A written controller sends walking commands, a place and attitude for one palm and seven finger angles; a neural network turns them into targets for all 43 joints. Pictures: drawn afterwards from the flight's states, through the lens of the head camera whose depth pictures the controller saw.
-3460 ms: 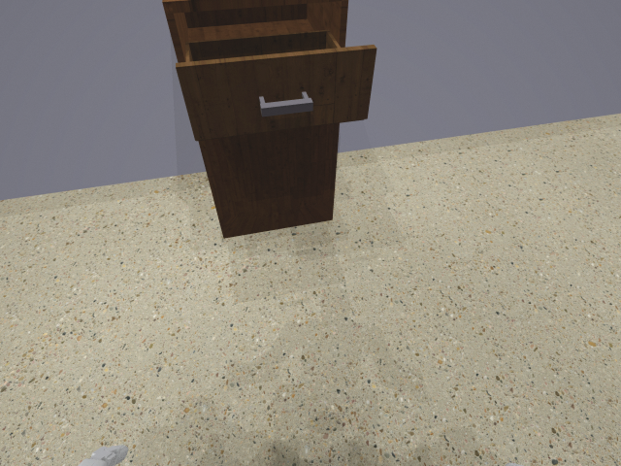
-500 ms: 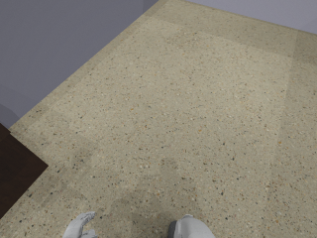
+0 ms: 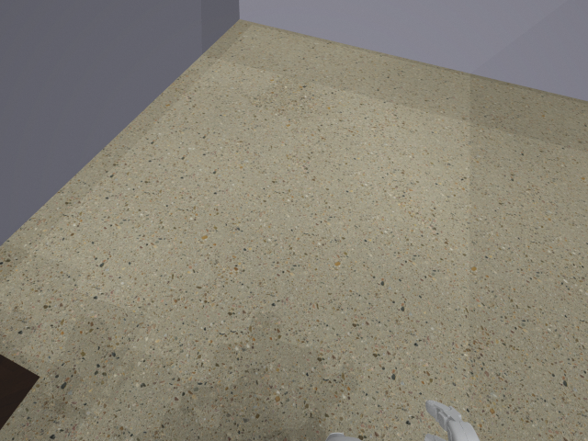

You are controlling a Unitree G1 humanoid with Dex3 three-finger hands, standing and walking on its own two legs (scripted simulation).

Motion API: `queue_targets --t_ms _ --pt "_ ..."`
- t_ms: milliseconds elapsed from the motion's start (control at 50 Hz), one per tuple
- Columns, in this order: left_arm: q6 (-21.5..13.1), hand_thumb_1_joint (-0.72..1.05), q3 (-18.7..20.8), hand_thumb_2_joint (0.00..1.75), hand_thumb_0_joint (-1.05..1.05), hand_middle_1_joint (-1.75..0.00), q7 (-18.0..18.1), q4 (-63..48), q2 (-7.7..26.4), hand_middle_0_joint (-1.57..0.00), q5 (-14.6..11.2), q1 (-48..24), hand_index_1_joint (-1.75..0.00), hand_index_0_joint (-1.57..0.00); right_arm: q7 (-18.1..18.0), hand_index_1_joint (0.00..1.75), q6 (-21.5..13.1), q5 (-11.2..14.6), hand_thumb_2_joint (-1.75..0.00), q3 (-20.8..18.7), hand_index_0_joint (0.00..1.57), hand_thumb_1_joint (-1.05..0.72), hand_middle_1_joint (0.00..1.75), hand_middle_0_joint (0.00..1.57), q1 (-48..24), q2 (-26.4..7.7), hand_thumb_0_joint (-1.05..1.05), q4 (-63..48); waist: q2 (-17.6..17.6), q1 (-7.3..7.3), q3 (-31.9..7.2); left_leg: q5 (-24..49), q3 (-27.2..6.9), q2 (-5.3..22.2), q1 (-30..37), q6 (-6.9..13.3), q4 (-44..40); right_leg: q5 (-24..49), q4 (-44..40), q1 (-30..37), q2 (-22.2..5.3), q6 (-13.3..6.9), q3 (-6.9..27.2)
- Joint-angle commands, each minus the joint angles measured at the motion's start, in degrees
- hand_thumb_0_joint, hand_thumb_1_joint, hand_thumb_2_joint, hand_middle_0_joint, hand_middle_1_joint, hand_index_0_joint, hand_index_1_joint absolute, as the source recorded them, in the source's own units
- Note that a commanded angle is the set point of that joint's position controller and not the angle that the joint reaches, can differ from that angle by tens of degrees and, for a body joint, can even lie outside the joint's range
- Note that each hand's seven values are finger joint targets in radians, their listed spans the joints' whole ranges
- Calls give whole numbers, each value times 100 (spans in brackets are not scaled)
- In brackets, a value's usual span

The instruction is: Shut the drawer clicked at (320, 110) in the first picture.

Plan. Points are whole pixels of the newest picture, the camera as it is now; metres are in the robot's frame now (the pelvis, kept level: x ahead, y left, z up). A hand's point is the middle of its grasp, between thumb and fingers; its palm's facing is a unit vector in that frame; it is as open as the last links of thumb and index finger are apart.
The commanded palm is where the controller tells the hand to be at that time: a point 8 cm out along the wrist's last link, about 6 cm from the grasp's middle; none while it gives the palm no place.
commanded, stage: walk to a spot facing it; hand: left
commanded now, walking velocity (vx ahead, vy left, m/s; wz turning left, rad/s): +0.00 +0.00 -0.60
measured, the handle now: out of the picture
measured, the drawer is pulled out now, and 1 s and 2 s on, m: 0.30 0.30 0.30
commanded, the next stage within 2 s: turn to face it in 1.46 s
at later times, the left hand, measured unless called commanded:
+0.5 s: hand (209, 421) +0.16 +0.14 -0.15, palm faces -0.34 -0.91 -0.25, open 7.4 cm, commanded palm none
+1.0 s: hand (200, 438) +0.14 +0.15 -0.16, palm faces -0.46 -0.87 -0.19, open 7.4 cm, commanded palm none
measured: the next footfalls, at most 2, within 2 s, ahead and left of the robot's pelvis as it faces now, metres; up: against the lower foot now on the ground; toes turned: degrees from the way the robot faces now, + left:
right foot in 0.48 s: -0.01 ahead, -0.12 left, +0.00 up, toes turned -26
left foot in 1.02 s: +0.16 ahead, +0.04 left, +0.00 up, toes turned -33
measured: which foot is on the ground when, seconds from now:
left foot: down 0.00-0.48, up 0.50-1.00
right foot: up 0.00-0.46, down 0.48-1.00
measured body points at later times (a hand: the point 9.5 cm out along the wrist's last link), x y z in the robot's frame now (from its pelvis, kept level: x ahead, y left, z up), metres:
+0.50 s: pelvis -0.01 -0.01 +0.00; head +0.02 -0.04 +0.44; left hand +0.18 +0.19 -0.13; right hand -0.10 -0.25 -0.16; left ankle +0.00 +0.11 -0.72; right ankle -0.05 -0.11 -0.73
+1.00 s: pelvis +0.03 -0.01 +0.01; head +0.05 -0.01 +0.46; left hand +0.17 +0.19 -0.14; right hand +0.01 -0.30 -0.11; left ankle +0.12 +0.07 -0.71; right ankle -0.05 -0.11 -0.73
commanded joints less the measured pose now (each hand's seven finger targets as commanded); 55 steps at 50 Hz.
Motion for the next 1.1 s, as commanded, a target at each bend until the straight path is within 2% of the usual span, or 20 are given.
queue_targets --t_ms 0,80,220,320,380,420,440,460,480,500,520,620,840,900,960,980,1000,1020,1040,1080 --pt "-78 90 252 90 0 -30 -55 -354 626 -20 55 207 -30 -20 -144 30 -86 -64 -90 -297 20 -90 30 20 89 -1060 0 -403 1401 -110 -221 1738 -1408 2008 617 497 -2011 -427 2726 -1008 -310 269 -65" --pt "-38 90 184 90 0 -30 -138 -284 398 -20 20 301 -30 -20 -136 30 -134 -48 -90 -260 20 -90 30 20 403 -941 0 -312 1237 -170 -356 2518 -321 1471 1066 395 -1707 120 3178 -981 -413 386 -397" --pt "2 90 97 90 0 -30 -151 -331 232 -20 -9 -174 -30 -20 -131 30 -112 -41 -90 -386 20 -90 30 20 1210 -1033 0 54 1356 -500 -341 2987 -45 1814 1888 650 -1608 -151 2021 -997 -671 449 -755" --pt "-22 90 27 90 0 -30 -158 -405 126 -20 -10 -503 -30 -20 -63 30 -63 -77 -90 -486 20 -90 30 20 1273 -1164 0 208 1506 -627 -272 2735 312 2057 1483 692 -1485 -475 747 -188 -720 301 -1092" --pt "-96 90 20 90 0 -30 -137 -410 80 -20 -16 -383 -30 -20 -27 30 -59 -92 -90 -537 20 -90 30 20 1170 -1278 0 274 1620 -536 -454 2815 493 2163 1462 601 -1157 -414 -9 270 -601 131 -1198" --pt "-170 90 44 90 0 -30 -106 -324 198 -20 0 -89 -30 -20 3 30 -42 -65 -90 -555 20 -90 30 20 1155 -1253 0 305 1313 -350 -634 2726 862 2037 1210 262 -470 462 -1064 1041 -506 0 -1312" --pt "-235 90 102 90 0 -30 -69 -234 436 -20 18 232 -30 -20 26 30 -32 -26 -90 -527 20 -90 30 20 1206 -1166 0 279 813 -149 -826 2310 1046 1884 579 -48 387 1232 -1781 2005 -727 -149 -1008" --pt "-325 90 222 90 0 -30 16 -128 1132 -20 67 653 -30 -20 60 30 3 7 -90 -413 20 -90 30 20 1086 -758 0 45 -1097 97 -929 -512 1198 1143 -1028 -416 1691 2886 -2235 3028 -2118 -681 980" --pt "-288 90 291 90 0 -30 97 -66 1477 -20 -37 861 -30 -20 20 30 69 -9 -90 -338 20 -90 30 20 687 -663 0 -184 -1381 209 -936 -1988 495 626 -1731 -534 2718 4647 -2102 2866 -2806 -1260 1728" --pt "-264 90 261 90 0 -30 137 -76 1341 -20 -66 767 -30 -20 -27 30 125 11 -90 -358 20 -90 30 20 690 -728 0 -173 -859 120 -835 -1733 -89 729 -1719 -458 3145 4107 -2085 2550 -2719 -1439 1289" --pt "-255 90 260 90 0 -30 177 -136 1111 -20 -66 459 -30 -20 -25 30 160 -9 -90 -349 20 -90 30 20 540 -710 0 -143 -1004 52 -624 -1320 -223 774 -1835 -452 3186 3539 -2206 2268 -2275 -1209 1152" --pt "-365 90 98 90 0 -30 98 -311 749 -20 -68 -163 -30 -20 52 30 179 -97 -90 -406 20 -90 30 20 855 -838 0 161 -455 -338 -423 -90 -241 658 -1489 -645 2914 1946 -2514 1836 -1544 -899 614" --pt "-504 90 147 90 0 -30 12 -81 900 -20 -8 574 -30 -20 136 30 -46 -65 -90 -376 20 -90 30 20 -158 -781 0 -286 -492 48 -87 -378 -314 280 -1417 -555 1284 245 -2856 1864 -1586 -1239 1818" --pt "-487 90 163 90 0 -30 16 -79 937 -20 -4 519 -30 -20 113 30 -118 -17 -90 -352 20 -90 30 20 -132 -742 0 -343 -575 1 -136 -536 -302 80 -775 -449 566 636 -2652 1617 -1524 -1214 1943" --pt "-443 90 167 90 0 -30 5 -118 875 -20 -42 213 -30 -20 29 30 -205 9 -90 -337 20 -90 30 20 592 -764 0 -121 -392 -395 -316 239 -152 -94 955 -375 -872 680 -1985 710 -1072 -856 1678" --pt "-428 90 105 90 0 -30 -21 -179 616 -20 -69 157 -30 -20 -48 30 -256 8 -90 -375 20 -90 30 20 1092 -1029 0 42 209 -612 -495 182 -449 343 2099 -298 -1393 260 -1309 -95 -614 -592 1272" --pt "-412 90 34 90 0 -30 -88 -264 199 -20 -131 239 -30 -20 -74 30 -278 -73 -90 -502 20 -90 30 20 1548 -1656 0 139 1967 -804 -750 -1100 -2304 1932 2871 74 -2100 -954 247 -1261 164 -250 365" --pt "-435 90 55 90 0 -30 -107 -336 323 -20 -55 104 -30 -20 -58 30 -216 -38 -90 -529 20 -90 30 20 1671 -1829 0 74 2092 -838 -452 -1771 -3041 2772 2213 472 -2525 -1292 1413 -1491 -113 -84 -241" --pt "-402 90 136 90 0 -30 -141 -299 474 -20 9 126 -30 -20 -40 30 -190 -70 -90 -458 20 -90 30 20 1310 -1640 0 -54 1560 -671 -55 -1987 -2919 2767 1412 657 -2735 -1018 1962 -1397 -431 -37 -198" --pt "-301 90 193 90 0 -30 -221 2 447 -20 67 368 -30 -20 -68 30 -227 -62 -90 -292 20 -90 30 20 663 -1129 0 -130 1303 -314 406 -1195 -1665 2058 610 314 -2724 -239 2422 -1087 -588 28 -388"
